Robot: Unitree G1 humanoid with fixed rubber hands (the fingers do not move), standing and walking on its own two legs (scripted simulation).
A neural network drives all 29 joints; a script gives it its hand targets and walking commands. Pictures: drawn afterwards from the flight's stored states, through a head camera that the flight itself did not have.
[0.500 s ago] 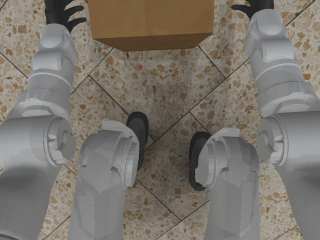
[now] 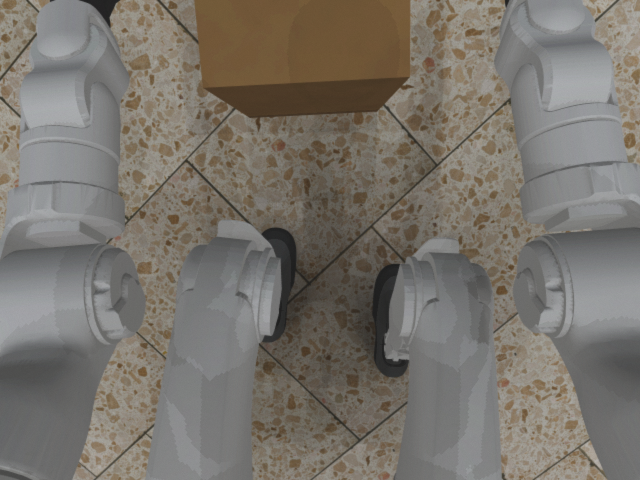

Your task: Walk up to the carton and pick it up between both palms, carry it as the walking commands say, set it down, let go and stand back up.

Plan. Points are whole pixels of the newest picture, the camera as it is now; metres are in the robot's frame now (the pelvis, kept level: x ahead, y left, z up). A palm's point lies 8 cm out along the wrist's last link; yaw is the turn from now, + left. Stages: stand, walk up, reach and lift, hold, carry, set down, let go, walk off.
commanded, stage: set down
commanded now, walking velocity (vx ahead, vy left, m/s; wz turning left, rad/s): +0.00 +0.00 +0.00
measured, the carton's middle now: (306, 20) +0.58 +0.06 -0.29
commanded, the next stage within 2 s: let go in 0.90 s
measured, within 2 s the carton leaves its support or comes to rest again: neither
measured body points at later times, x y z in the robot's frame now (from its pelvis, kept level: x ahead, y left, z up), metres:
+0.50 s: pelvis +0.04 +0.00 +0.12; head +0.35 -0.01 +0.45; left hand +0.53 +0.24 +0.02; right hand +0.57 -0.17 +0.01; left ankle +0.15 +0.10 -0.38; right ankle +0.10 -0.12 -0.38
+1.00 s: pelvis +0.07 +0.01 +0.23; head +0.35 +0.00 +0.58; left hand +0.54 +0.24 +0.13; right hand +0.58 -0.18 +0.12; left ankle +0.15 +0.10 -0.38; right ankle +0.10 -0.12 -0.38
